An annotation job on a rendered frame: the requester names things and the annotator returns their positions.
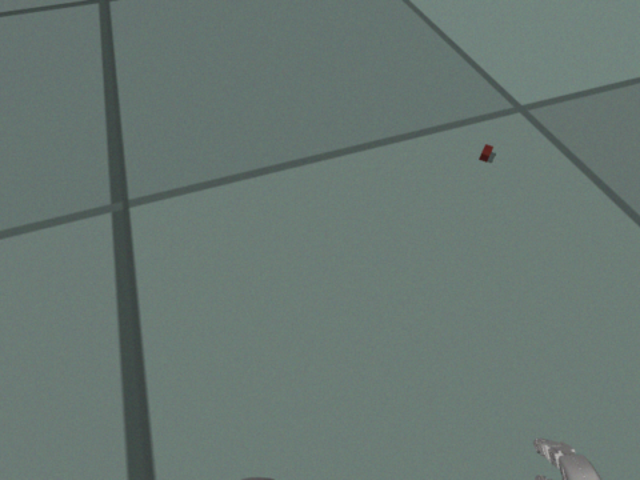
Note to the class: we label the small box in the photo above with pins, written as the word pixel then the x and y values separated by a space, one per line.
pixel 486 153

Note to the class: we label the right robot hand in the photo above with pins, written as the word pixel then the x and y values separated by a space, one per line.
pixel 563 457

